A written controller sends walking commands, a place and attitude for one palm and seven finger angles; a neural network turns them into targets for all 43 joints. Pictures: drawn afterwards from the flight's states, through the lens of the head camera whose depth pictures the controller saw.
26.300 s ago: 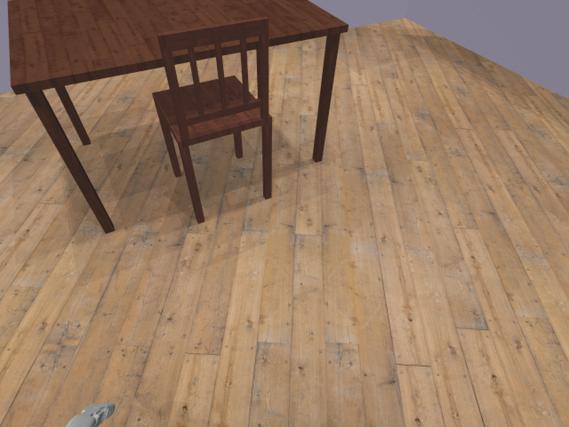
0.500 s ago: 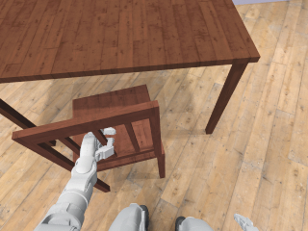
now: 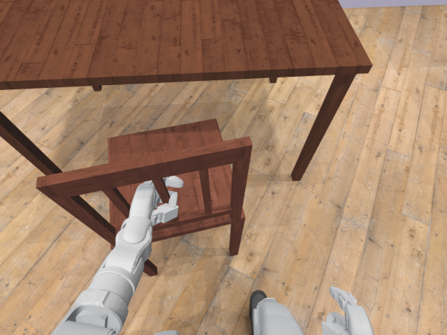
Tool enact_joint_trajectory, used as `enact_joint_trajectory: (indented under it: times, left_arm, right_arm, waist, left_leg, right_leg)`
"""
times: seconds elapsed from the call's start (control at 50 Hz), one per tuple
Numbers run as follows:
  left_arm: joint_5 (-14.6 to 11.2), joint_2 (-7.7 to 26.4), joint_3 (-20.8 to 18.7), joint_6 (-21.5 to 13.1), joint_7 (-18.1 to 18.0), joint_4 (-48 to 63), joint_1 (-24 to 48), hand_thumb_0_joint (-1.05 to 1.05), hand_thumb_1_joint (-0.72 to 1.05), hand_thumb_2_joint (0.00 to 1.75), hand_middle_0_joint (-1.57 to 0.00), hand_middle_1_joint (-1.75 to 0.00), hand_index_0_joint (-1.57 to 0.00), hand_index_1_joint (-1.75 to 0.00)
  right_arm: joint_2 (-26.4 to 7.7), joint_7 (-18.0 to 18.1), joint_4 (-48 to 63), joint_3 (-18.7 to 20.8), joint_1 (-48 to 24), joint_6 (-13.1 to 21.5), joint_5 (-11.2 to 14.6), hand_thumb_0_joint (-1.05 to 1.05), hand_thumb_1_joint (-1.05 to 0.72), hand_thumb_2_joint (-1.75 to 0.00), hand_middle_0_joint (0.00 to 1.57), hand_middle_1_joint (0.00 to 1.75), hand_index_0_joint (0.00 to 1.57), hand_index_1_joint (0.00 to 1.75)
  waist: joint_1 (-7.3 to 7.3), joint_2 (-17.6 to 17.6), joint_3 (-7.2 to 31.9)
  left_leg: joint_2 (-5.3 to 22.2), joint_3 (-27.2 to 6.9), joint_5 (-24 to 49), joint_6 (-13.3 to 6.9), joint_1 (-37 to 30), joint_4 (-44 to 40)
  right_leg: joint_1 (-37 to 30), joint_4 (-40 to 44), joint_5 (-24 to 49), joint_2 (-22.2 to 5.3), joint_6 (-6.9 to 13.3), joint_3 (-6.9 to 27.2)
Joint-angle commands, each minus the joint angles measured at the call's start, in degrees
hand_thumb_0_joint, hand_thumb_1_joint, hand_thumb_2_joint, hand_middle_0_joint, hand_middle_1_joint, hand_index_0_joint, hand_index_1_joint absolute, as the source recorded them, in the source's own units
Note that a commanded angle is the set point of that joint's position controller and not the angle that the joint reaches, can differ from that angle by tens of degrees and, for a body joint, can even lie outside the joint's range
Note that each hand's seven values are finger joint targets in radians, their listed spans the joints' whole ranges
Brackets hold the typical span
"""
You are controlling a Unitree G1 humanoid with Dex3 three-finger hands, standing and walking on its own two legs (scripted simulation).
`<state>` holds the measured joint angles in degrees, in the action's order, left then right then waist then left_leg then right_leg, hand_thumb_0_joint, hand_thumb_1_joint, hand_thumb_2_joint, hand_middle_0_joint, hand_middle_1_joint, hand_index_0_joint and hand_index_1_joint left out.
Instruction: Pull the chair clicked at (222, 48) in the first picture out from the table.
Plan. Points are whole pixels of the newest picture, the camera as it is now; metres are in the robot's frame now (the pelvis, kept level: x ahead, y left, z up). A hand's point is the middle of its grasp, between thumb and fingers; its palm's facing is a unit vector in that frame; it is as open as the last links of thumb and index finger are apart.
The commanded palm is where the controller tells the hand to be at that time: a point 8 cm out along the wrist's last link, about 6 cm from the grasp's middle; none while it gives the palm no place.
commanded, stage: step backward, pulling the chair out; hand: left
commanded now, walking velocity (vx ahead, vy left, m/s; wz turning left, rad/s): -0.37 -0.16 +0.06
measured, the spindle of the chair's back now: (166, 200) +0.38 +0.12 -0.09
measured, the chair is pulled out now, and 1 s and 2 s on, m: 0.25 0.31 0.44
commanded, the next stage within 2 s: none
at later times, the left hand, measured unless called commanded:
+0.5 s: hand (174, 229) +0.31 +0.09 -0.05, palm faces -0.02 -0.99 -0.16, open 4.9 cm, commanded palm +0.29 +0.14 -0.05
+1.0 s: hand (177, 238) +0.29 +0.08 -0.05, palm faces -0.07 -0.98 -0.19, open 4.9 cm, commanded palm +0.26 +0.13 -0.06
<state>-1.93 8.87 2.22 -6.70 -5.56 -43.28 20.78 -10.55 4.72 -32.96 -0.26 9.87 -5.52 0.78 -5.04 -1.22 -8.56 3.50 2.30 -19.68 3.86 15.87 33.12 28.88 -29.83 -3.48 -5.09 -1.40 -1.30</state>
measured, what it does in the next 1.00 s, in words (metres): steps on the spot: right foot, then left foot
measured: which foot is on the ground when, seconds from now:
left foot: down 0.00-0.60, up 0.62-0.90, down 0.92-1.00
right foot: down 0.00-0.32, up 0.34-0.54, down 0.56-1.00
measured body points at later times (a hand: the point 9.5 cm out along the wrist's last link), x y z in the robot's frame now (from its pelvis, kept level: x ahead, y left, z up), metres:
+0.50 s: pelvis -0.04 -0.03 +0.01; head +0.05 -0.03 +0.45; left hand +0.30 +0.14 -0.04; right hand +0.04 -0.29 -0.12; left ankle -0.06 +0.11 -0.72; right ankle -0.04 -0.15 -0.69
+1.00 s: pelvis -0.07 -0.02 +0.01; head +0.04 -0.03 +0.44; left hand +0.29 +0.14 -0.04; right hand +0.10 -0.30 -0.11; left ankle -0.08 +0.13 -0.72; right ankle -0.05 -0.16 -0.72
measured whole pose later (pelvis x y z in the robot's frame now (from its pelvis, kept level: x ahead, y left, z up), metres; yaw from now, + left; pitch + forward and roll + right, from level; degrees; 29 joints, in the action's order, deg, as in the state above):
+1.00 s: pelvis -0.07 -0.02 +0.01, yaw +3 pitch +3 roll +2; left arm -0.8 7.5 4.0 -6.9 -6.0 -46.0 25.8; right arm -16.6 5.8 -35.3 2.4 5.3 -5.3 1.4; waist -2.8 -0.6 -11.7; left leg 2.8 3.0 -13.9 2.8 15.7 27.3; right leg 19.8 -32.6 -15.2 -5.1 -1.2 -1.3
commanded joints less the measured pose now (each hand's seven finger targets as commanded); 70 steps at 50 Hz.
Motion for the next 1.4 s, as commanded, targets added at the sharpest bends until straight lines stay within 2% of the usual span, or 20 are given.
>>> enact_joint_trajectory:
  times: [0.0, 0.16, 0.26, 0.3, 0.34, 0.4, 0.46, 0.54, 0.58, 0.6, 0.68, 0.8, 0.86, 0.9, 1.0, 1.12, 1.16, 1.18, 1.26, 1.38]
  left_arm:
    - [1.24, 2.65, -0.37, -5.61, 0.64, 13.91, 9.24, 0.0, 0.9, 0.9, -0.5, -1.45, -0.5, -1.45]
    - [2.27, 7.92, -4.17, -6.92, -1.3, -1.16, 15.3, 0.0, 0.9, 0.9, -0.5, -1.45, -0.5, -1.45]
    - [1.63, 3.61, -1.95, -7.4, -1.11, -5.91, 14.3, 0.0, 0.9, 0.9, -0.5, -1.45, -0.5, -1.45]
    - [0.94, 2.48, -0.3, -8.01, -0.53, -3.18, 12.9, 0.0, 0.9, 0.9, -0.5, -1.45, -0.5, -1.45]
    - [1.16, 2.23, 1.19, -7.4, 0.13, 4.84, 19.02, 0.0, 0.9, 0.9, -0.5, -1.45, -0.5, -1.45]
    - [0.45, 0.84, -0.23, -6.49, 0.23, 4.78, 17.01, 0.0, 0.9, 0.9, -0.5, -1.45, -0.5, -1.45]
    - [0.87, 0.57, 0.58, -6.91, 0.3, 4.07, 18.0, 0.0, 0.9, 0.9, -0.5, -1.45, -0.5, -1.45]
    - [1.94, 4.55, -1.25, -8.61, 0.52, 2.86, 17.27, 0.0, 0.9, 0.9, -0.5, -1.45, -0.5, -1.45]
    - [1.7, 9.7, -4.56, -8.7, 0.21, 1.09, 14.27, 0.0, 0.9, 0.9, -0.5, -1.45, -0.5, -1.45]
    - [0.47, 11.01, -7.02, -6.55, -0.13, -2.08, 12.76, 0.0, 0.9, 0.9, -0.5, -1.45, -0.5, -1.45]
    - [1.7, 10.17, -8.46, -6.5, -1.09, 0.42, 12.39, 0.0, 0.9, 0.9, -0.5, -1.45, -0.5, -1.45]
    - [0.96, 8.03, -5.36, -4.04, -2.16, 3.07, 12.56, 0.0, 0.9, 0.9, -0.5, -1.45, -0.5, -1.45]
    - [0.68, 6.59, -2.6, -3.76, -1.57, 6.68, 13.57, 0.0, 0.9, 0.9, -0.5, -1.45, -0.5, -1.45]
    - [0.52, 3.6, 0.13, -3.73, -0.72, 9.39, 14.91, 0.0, 0.9, 0.9, -0.5, -1.45, -0.5, -1.45]
    - [1.97, 0.61, 1.93, -4.86, 1.26, 11.71, 14.03, 0.0, 0.9, 0.9, -0.5, -1.45, -0.5, -1.45]
    - [1.66, 4.04, -1.68, -5.43, 1.05, 11.6, 9.99, 0.0, 0.9, 0.9, -0.5, -1.45, -0.5, -1.45]
    - [0.82, 6.71, -3.54, -6.24, 0.8, 10.45, 10.43, 0.0, 0.9, 0.9, -0.5, -1.45, -0.5, -1.45]
    - [0.11, 8.64, -5.21, -5.08, 0.51, 5.35, 5.98, 0.0, 0.9, 0.9, -0.5, -1.45, -0.5, -1.45]
    - [1.6, 7.4, -6.02, -5.59, -0.79, 3.59, 9.67, 0.0, 0.9, 0.9, -0.5, -1.45, -0.5, -1.45]
    - [0.62, 5.2, -3.0, -4.01, -1.3, 0.92, 11.16, 0.0, 0.9, 0.9, -0.5, -1.45, -0.5, -1.45]
  right_arm:
    - [-9.99, 0.52, 4.48, 3.54, 0.28, 2.17, -0.63, 0.0, -0.9, -0.9, 0.2, 0.3, 0.2, 0.3]
    - [-8.23, 1.43, -3.39, 3.67, 5.07, 5.09, 0.5, 0.0, -0.9, -0.9, 0.2, 0.3, 0.2, 0.3]
    - [-9.39, 1.81, -4.38, 2.25, 5.17, 5.91, 0.48, 0.0, -0.9, -0.9, 0.2, 0.3, 0.2, 0.3]
    - [-13.49, 2.19, -2.37, 3.51, 4.84, 5.22, 0.17, 0.0, -0.9, -0.9, 0.2, 0.3, 0.2, 0.3]
    - [-9.61, 0.85, -0.6, 2.7, 0.24, 5.29, -1.18, 0.0, -0.9, -0.9, 0.2, 0.3, 0.2, 0.3]
    - [-10.01, -0.67, -2.18, 4.5, 2.5, 5.29, -1.0, 0.0, -0.9, -0.9, 0.2, 0.3, 0.2, 0.3]
    - [-10.74, -1.69, -3.3, 5.18, 5.87, 6.57, -0.85, 0.0, -0.9, -0.9, 0.2, 0.3, 0.2, 0.3]
    - [-9.91, -1.99, -3.74, 3.75, 6.19, 5.66, -0.44, 0.0, -0.9, -0.9, 0.2, 0.3, 0.2, 0.3]
    - [-9.24, -0.11, -1.53, 3.78, 4.92, 4.8, 0.71, 0.0, -0.9, -0.9, 0.2, 0.3, 0.2, 0.3]
    - [-10.55, 0.6, -1.45, 5.07, 3.22, 4.89, 1.63, 0.0, -0.9, -0.9, 0.2, 0.3, 0.2, 0.3]
    - [-8.76, 0.58, -1.65, 1.82, -2.0, 5.36, 0.35, 0.0, -0.9, -0.9, 0.2, 0.3, 0.2, 0.3]
    - [-9.58, 1.95, -0.05, 1.74, -1.43, 3.28, 0.85, 0.0, -0.9, -0.9, 0.2, 0.3, 0.2, 0.3]
    - [-10.61, 3.0, 0.99, 2.53, -0.61, 2.09, 0.85, 0.0, -0.9, -0.9, 0.2, 0.3, 0.2, 0.3]
    - [-12.28, 2.5, 2.36, 3.62, 0.55, 1.02, 0.76, 0.0, -0.9, -0.9, 0.2, 0.3, 0.2, 0.3]
    - [-9.9, -1.16, 1.78, 3.64, 1.89, 2.34, -1.55, 0.0, -0.9, -0.9, 0.2, 0.3, 0.2, 0.3]
    - [-9.17, -2.38, 2.84, 3.53, 1.37, 3.07, -0.23, 0.0, -0.9, -0.9, 0.2, 0.3, 0.2, 0.3]
    - [-7.57, -0.61, 3.37, 3.49, 1.62, 3.66, 1.26, 0.0, -0.9, -0.9, 0.2, 0.3, 0.2, 0.3]
    - [-9.04, 0.24, 3.41, 4.1, 0.92, 4.16, 1.84, 0.0, -0.9, -0.9, 0.2, 0.3, 0.2, 0.3]
    - [-6.68, 0.32, -0.31, 1.11, -2.17, 4.88, 0.06, 0.0, -0.9, -0.9, 0.2, 0.3, 0.2, 0.3]
    - [-8.85, 1.94, -1.16, 1.76, 0.05, 3.38, 1.17, 0.0, -0.9, -0.9, 0.2, 0.3, 0.2, 0.3]
  waist:
    - [2.65, 12.07, 22.58]
    - [3.64, -14.55, 23.6]
    - [2.01, -9.69, 24.1]
    - [2.32, 13.41, 20.56]
    - [3.05, 20.15, 19.11]
    - [3.88, 12.81, 18.11]
    - [2.4, 15.64, 21.98]
    - [2.79, 14.52, 27.73]
    - [3.63, -5.21, 31.56]
    - [5.36, -15.96, 32.81]
    - [4.96, -0.24, 27.11]
    - [4.81, -6.57, 27.64]
    - [3.34, -7.69, 28.13]
    - [2.74, 1.24, 28.08]
    - [2.2, 20.57, 25.7]
    - [2.99, 14.25, 25.83]
    - [2.78, -9.64, 28.34]
    - [4.32, -15.71, 29.11]
    - [3.98, -2.25, 26.79]
    - [3.92, -8.03, 26.89]
  left_leg:
    - [9.56, -4.41, 23.45, -4.78, 4.22, -7.38]
    - [-3.98, -0.3, -11.77, -2.8, 3.46, 18.42]
    - [-1.65, -1.59, -3.87, -3.05, -2.29, -4.62]
    - [10.81, -18.46, 5.15, -9.54, 2.4, -17.49]
    - [18.25, -20.81, 25.47, -13.38, 3.92, -15.99]
    - [15.85, -15.09, 54.34, -12.44, -15.38, -5.04]
    - [11.66, -12.21, 61.04, -8.6, -29.28, -0.61]
    - [7.47, -6.65, 58.6, -5.22, -22.42, 8.92]
    - [-1.43, -1.12, 0.11, -1.01, 8.54, 21.39]
    - [-3.54, -5.94, -15.85, -1.02, 13.43, 30.23]
    - [-1.5, -7.74, -10.5, -0.34, 14.93, 18.56]
    - [-1.54, -3.37, -1.11, -0.51, 8.65, 3.59]
    - [1.14, -1.32, 21.28, -1.57, -3.78, -8.64]
    - [8.45, -6.6, 55.18, -5.77, -16.92, -5.99]
    - [13.48, -7.41, 76.85, -9.54, -30.12, -4.25]
    - [11.0, -4.18, 57.71, -6.16, -19.97, 4.54]
    - [0.53, 1.12, 5.08, -0.85, 0.16, 17.51]
    - [-2.73, -3.42, -13.3, -0.85, 5.21, 26.63]
    - [-1.46, -6.83, -10.2, 0.18, 10.45, 24.79]
    - [-1.31, -3.36, -4.15, -0.14, 4.87, 5.04]
  right_leg:
    - [-20.34, -7.08, 3.72, 2.83, 1.34, -2.45]
    - [-12.87, 19.1, -18.98, -11.89, 5.8, 10.78]
    - [-14.46, 10.02, -8.79, -7.69, 3.18, 1.5]
    - [-10.36, -9.6, -11.59, 2.12, -0.14, -2.08]
    - [-5.92, -31.31, -20.63, 2.68, 1.52, 1.91]
    - [2.85, -23.46, -21.65, 3.59, 2.08, 2.35]
    - [1.57, -4.41, -16.12, 4.51, 2.97, -0.54]
    - [-18.74, 15.54, 13.34, 3.57, 3.65, -1.36]
    - [-46.04, 3.44, 67.85, -12.82, 10.61, 12.01]
    - [-46.83, -0.26, 75.01, -18.0, 12.01, 13.38]
    - [-42.71, 1.32, 52.6, -16.06, 10.37, 8.47]
    - [-40.85, 0.31, 53.15, -15.55, 9.02, 6.28]
    - [-34.23, -2.42, 44.06, -9.24, 4.24, 1.55]
    - [-20.09, -4.5, 21.47, -1.9, 0.38, -1.16]
    - [-2.98, -8.94, -20.22, 3.65, 1.57, -1.84]
    - [-19.09, 10.16, 2.44, 3.27, 2.63, -1.53]
    - [-35.72, 7.59, 46.63, -9.35, 8.35, 7.73]
    - [-35.35, 4.99, 60.28, -15.73, 9.66, 11.52]
    - [-34.47, 3.85, 45.96, -15.2, 10.69, 6.37]
    - [-34.12, 3.24, 44.85, -14.53, 10.05, 5.91]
